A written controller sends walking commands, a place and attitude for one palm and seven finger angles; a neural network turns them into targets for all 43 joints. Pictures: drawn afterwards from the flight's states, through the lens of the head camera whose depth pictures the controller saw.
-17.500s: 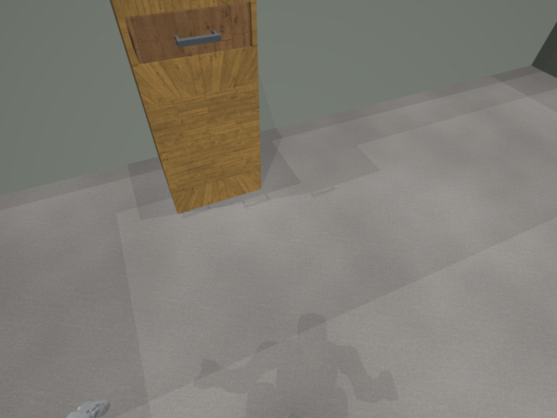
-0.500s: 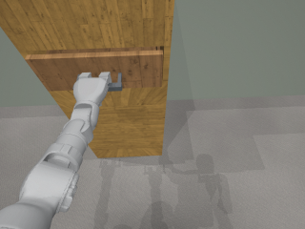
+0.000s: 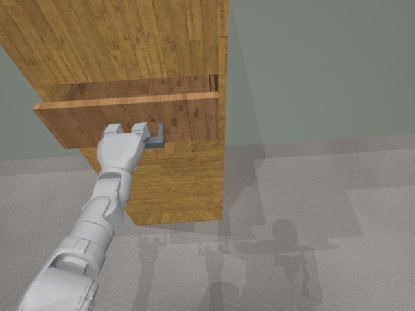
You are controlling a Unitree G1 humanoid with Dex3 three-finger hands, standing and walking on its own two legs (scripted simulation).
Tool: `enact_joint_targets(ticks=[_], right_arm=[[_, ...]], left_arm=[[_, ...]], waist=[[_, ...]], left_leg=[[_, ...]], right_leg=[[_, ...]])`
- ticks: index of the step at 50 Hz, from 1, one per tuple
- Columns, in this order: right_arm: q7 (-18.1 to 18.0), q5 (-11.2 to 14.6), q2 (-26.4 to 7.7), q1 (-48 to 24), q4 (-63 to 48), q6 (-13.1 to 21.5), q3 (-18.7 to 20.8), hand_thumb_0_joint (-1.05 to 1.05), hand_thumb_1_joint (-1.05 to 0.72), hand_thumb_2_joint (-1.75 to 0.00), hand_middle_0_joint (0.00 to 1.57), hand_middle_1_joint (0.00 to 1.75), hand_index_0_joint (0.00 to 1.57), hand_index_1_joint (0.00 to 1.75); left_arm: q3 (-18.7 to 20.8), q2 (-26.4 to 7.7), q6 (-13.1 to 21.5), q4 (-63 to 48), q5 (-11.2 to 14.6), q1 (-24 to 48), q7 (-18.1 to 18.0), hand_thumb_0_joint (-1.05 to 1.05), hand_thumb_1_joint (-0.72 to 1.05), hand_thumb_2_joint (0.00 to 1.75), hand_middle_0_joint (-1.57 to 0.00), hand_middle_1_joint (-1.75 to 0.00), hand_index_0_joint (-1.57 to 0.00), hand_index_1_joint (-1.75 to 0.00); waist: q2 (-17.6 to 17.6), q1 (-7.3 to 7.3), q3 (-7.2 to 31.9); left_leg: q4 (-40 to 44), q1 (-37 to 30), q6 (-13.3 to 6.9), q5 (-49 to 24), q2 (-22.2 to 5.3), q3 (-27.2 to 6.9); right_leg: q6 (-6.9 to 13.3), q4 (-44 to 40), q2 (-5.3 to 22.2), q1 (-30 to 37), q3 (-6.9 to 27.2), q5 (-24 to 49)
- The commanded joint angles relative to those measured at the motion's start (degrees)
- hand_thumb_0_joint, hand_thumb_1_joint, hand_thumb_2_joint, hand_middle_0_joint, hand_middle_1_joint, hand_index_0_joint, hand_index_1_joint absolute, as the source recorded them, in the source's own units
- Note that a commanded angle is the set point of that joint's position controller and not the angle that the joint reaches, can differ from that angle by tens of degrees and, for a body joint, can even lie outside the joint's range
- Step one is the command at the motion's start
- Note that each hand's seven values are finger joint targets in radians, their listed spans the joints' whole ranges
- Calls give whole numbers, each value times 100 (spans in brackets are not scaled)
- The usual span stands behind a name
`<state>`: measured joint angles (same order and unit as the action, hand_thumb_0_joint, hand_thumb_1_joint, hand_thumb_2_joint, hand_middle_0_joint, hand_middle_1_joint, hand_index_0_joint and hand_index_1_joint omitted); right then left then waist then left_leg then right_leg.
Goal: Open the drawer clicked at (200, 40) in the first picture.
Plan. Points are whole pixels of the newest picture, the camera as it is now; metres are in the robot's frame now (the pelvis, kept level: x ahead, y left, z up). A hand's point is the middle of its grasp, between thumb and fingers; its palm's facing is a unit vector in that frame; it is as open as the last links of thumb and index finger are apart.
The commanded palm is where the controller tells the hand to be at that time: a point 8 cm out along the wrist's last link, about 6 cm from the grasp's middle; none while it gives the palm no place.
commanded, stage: pull the drawer open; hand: left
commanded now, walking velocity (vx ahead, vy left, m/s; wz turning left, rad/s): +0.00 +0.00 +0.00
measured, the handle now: (132, 136) +0.48 +0.16 +0.05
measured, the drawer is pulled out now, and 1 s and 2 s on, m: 0.07 0.30 0.30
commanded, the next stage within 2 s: open the thumb to release the handle in 1.44 s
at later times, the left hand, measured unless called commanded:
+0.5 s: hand (123, 220) +0.29 +0.16 +0.02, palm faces +0.03 -0.12 -0.99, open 5.4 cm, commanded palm +0.24 +0.17 +0.08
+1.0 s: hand (115, 278) +0.19 +0.15 +0.02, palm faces +0.04 -0.15 -0.99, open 5.6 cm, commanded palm +0.14 +0.17 +0.08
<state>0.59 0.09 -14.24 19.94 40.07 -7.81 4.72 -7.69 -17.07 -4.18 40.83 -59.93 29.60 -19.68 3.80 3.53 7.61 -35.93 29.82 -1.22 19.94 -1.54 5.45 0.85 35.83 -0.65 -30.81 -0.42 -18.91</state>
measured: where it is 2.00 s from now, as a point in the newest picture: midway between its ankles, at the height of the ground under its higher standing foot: outside the picture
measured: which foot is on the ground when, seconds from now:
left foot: down 0.00-1.00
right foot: down 0.00-1.00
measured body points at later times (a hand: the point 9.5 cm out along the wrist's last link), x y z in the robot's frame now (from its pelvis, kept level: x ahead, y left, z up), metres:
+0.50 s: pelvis -0.01 -0.01 +0.00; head +0.01 -0.04 +0.45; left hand +0.28 +0.16 +0.08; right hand +0.22 -0.22 -0.09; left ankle -0.03 +0.10 -0.72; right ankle -0.02 -0.11 -0.72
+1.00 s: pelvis -0.03 -0.03 +0.00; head -0.01 -0.07 +0.45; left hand +0.18 +0.16 +0.08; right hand +0.18 -0.23 -0.11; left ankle -0.03 +0.10 -0.72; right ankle -0.02 -0.11 -0.72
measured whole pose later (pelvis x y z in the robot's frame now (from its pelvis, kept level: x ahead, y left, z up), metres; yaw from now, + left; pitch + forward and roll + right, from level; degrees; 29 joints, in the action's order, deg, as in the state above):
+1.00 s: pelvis -0.03 -0.03 +0.00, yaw +1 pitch +4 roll +2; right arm 1.8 -2.0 -12.8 6.8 34.9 -5.2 1.4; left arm -12.3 -16.7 -3.2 -6.2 -61.3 -19.2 -18.8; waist 3.7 -4.0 4.0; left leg -37.1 21.6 0.6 19.6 -1.4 4.4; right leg 2.7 40.5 -0.4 -23.8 -1.3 -20.9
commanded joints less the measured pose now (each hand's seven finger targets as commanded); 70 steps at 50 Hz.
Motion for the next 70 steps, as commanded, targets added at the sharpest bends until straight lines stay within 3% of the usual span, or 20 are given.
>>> enact_joint_targets(ticks=[1,6,10,12,21,22,25,28,35,38,41,43,45,47,51,54,59,63,65,70], right_arm=[[-11,72,-741,-442,-805,200,178,0,-90,-90,20,30,20,30],[-62,88,-662,-870,-942,198,111,0,-90,-90,20,30,20,30],[-92,83,-623,-1188,-1011,215,40,0,-90,-90,20,30,20,30],[-68,70,-552,-1353,-1086,243,12,0,-90,-90,20,30,20,30],[-37,-24,-427,-1850,-1243,302,-103,0,-90,-90,20,30,20,30],[-20,-22,-382,-1896,-1274,317,-121,0,-90,-90,20,30,20,30],[-5,-45,-390,-1999,-1305,353,-139,0,-90,-90,20,30,20,30],[32,-69,-340,-2068,-1363,399,-178,0,-90,-90,20,30,20,30],[56,-111,-315,-2182,-1400,474,-187,0,-90,-90,20,30,20,30],[82,-134,-284,-2199,-1428,523,-193,0,-90,-90,20,30,20,30],[116,-155,-269,-2205,-1509,571,-196,0,-90,-90,20,30,20,30],[105,-160,-277,-2239,-1514,580,-210,0,-90,-90,20,30,20,30],[91,-158,-292,-2278,-1505,569,-203,0,-90,-90,20,30,20,30],[107,-169,-254,-2280,-1529,590,-211,0,-90,-90,20,30,20,30],[173,-165,-235,-2293,-1661,644,-263,0,-90,-90,20,30,20,30],[194,-170,-278,-2330,-1640,587,-255,0,-90,-90,20,30,20,30],[251,-203,-284,-2237,-1650,597,-226,0,-90,-90,20,30,20,30],[326,-222,-287,-2209,-1708,609,-222,0,-90,-90,20,30,20,30],[297,-200,-310,-2190,-1676,581,-205,0,-90,-90,20,30,20,30],[285,-183,-292,-2174,-1666,597,-223,0,-90,-90,20,30,20,30]], left_arm=[[299,-818,-202,-1648,20,716,-179,0,90,90,-40,-135,-40,-135],[18,-594,-397,-2372,-70,516,-161,0,90,90,-40,-135,-40,-135],[40,-587,-421,-2651,-45,-17,-82,0,90,90,-40,-135,-40,-135],[-188,-306,-405,-2901,-60,-327,-43,0,90,90,-40,-135,-40,-135],[-78,-477,-270,-3731,-191,-1077,-1,0,90,90,-40,-135,-40,-135],[-258,-260,-274,-3759,-161,-1326,19,0,90,90,-40,-135,-40,-135],[18,-517,-188,-4103,-134,-1868,23,0,90,90,-40,-135,-40,-135],[15,-479,-137,-4453,-114,-2424,19,0,90,90,-40,-135,-40,-135],[185,-672,-85,-5122,-158,-3182,-84,0,90,90,-40,-135,-40,-135],[-55,-457,-50,-5380,-154,-3459,-117,0,90,90,-40,-135,-40,-135],[49,-558,-3,-5753,-131,-4148,-165,0,90,90,-40,-135,-40,-135],[85,-569,21,-5764,-99,-4321,-166,0,90,90,-40,-135,-40,-135],[235,-735,51,-5890,-105,-4373,-196,0,90,90,-40,-135,-40,-135],[157,-622,79,-5961,-107,-4622,-215,0,90,90,-40,-135,-40,-135],[327,-682,152,-6181,-21,-5843,-203,0,90,90,-40,-135,-40,-135],[391,-745,157,-6344,-50,-5662,-221,0,90,90,-40,-135,-40,-135],[441,-732,146,-6455,-121,-5836,-350,0,90,90,-40,-135,-40,-135],[145,-507,82,-6610,-147,-5950,-394,0,90,90,-40,-135,-40,-135],[380,-736,40,-6579,-134,-5820,-432,0,90,90,-40,-135,-40,-135],[373,-710,-2,-6541,-136,-5943,-471,0,90,90,-40,-135,-40,-135]], waist=[[-521,-364,1861],[-401,-396,1731],[-600,-488,1505],[-565,-540,1384],[-409,-745,1291],[-444,-736,1186],[-594,-822,1157],[-652,-852,1042],[-621,-883,907],[-583,-857,741],[-596,-963,857],[-781,-927,561],[-625,-933,471],[-673,-935,420],[-618,-1133,526],[-465,-1025,410],[-426,-1009,658],[-358,-959,719],[-543,-925,793],[-550,-941,852]], left_leg=[[213,-1154,-104,-3084,209,-245],[304,-1423,-85,-2890,223,-258],[344,-1449,-63,-2779,245,-263],[329,-1534,-62,-2861,250,-275],[295,-1544,-29,-2447,337,-254],[288,-1536,-32,-2439,345,-249],[299,-1451,-16,-2357,352,-264],[288,-1342,-12,-2245,365,-252],[281,-1252,1,-1805,382,-250],[256,-1223,-11,-1618,385,-268],[215,-1214,-15,-1626,393,-262],[212,-1068,-16,-1398,403,-263],[207,-1082,1,-1252,410,-255],[173,-1065,-12,-1141,410,-265],[113,-944,6,-1294,420,-241],[83,-878,15,-1339,405,-255],[-90,-924,33,-1677,376,-295],[-243,-992,40,-1913,352,-337],[-284,-965,42,-1881,348,-345],[-340,-972,54,-2059,337,-364]], right_leg=[[115,-189,-163,1540,-127,2928],[139,-256,-153,1506,-132,2591],[147,-281,-133,1605,-119,2570],[140,-260,-125,1521,-155,2589],[162,-238,-73,1623,-40,2483],[155,-246,-68,1600,-70,2515],[139,-250,-62,1737,3,2588],[108,-218,-29,1761,24,2702],[105,-295,-36,1678,164,2147],[110,-295,-26,1465,150,1810],[103,-261,10,1547,205,1851],[77,-321,16,1406,242,1640],[110,-399,13,1334,329,1355],[115,-400,17,1222,337,1106],[116,-262,27,1436,404,1506],[132,-181,-9,1310,402,1687],[160,72,-53,1249,387,2173],[161,228,-73,1000,352,2203],[153,227,-90,1095,358,2300],[142,328,-80,1118,352,2604]])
